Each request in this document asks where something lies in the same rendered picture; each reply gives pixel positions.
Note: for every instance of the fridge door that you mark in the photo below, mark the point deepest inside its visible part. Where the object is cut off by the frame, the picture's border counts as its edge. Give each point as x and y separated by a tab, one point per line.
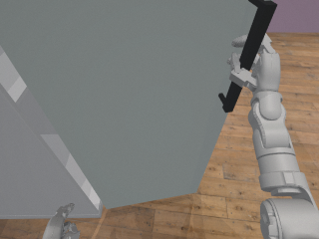
130	86

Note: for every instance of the robot right hand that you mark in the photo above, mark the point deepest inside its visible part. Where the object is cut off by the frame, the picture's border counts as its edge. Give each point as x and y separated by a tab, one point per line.
266	68

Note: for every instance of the right robot upper arm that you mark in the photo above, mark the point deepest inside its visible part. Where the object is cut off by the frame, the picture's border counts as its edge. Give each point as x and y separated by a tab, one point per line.
288	218

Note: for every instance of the handle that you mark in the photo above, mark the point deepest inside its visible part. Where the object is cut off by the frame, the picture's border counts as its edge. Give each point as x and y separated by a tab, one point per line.
261	21

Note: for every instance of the robot right forearm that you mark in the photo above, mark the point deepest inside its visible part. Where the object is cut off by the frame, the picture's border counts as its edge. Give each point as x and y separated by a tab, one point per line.
279	170

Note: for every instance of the robot left hand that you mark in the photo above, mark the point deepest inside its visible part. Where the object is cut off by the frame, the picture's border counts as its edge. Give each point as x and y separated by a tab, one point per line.
57	227

